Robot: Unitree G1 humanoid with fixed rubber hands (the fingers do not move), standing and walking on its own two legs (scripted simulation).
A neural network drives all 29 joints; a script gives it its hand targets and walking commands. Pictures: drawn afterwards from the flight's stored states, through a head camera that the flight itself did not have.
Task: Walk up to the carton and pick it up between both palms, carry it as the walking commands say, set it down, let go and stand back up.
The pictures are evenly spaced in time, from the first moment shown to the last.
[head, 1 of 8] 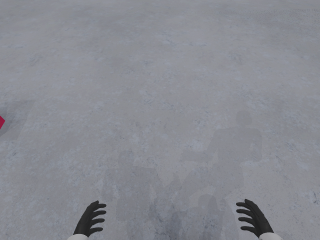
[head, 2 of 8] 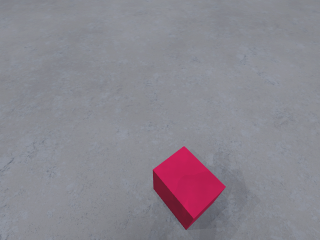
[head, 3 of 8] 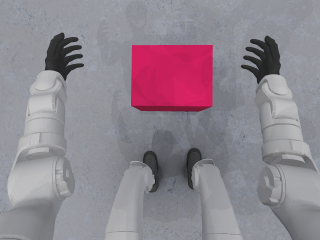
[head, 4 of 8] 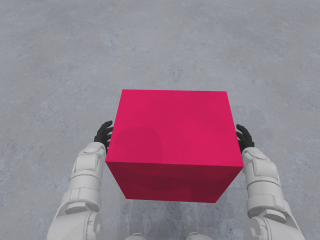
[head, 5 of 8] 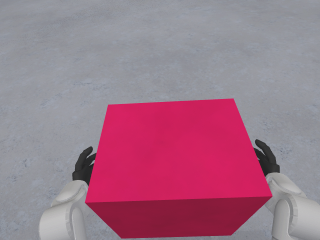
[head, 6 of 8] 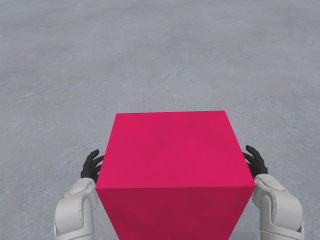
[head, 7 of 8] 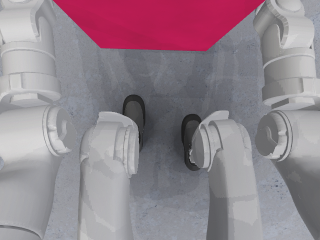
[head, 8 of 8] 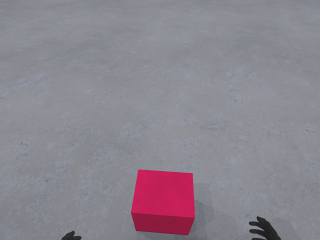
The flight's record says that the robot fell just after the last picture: no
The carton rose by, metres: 0.65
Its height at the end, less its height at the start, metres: +0.00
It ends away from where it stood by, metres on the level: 2.52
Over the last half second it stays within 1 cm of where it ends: yes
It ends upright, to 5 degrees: yes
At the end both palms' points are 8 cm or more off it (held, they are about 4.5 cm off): yes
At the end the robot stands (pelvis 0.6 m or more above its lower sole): yes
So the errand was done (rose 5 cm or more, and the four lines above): yes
